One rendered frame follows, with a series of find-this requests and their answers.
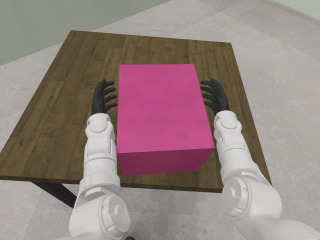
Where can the right robot upper arm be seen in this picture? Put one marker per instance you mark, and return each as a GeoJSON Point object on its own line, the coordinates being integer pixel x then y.
{"type": "Point", "coordinates": [255, 210]}

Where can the carton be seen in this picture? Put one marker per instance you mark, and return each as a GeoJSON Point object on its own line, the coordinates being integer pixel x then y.
{"type": "Point", "coordinates": [162, 124]}

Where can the robot right hand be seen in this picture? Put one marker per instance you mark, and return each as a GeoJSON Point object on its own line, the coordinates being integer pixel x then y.
{"type": "Point", "coordinates": [219, 101]}

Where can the robot left forearm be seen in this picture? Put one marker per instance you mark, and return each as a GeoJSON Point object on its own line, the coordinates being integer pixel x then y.
{"type": "Point", "coordinates": [100, 161]}

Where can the robot right forearm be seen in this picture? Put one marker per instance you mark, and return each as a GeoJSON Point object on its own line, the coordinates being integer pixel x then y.
{"type": "Point", "coordinates": [233, 152]}

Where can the robot left hand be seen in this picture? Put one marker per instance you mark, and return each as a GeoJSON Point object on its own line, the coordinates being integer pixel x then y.
{"type": "Point", "coordinates": [99, 100]}

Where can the left robot upper arm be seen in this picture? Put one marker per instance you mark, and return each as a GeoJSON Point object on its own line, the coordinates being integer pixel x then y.
{"type": "Point", "coordinates": [103, 218]}

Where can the table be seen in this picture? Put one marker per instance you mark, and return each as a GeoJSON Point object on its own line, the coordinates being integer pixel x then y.
{"type": "Point", "coordinates": [47, 145]}

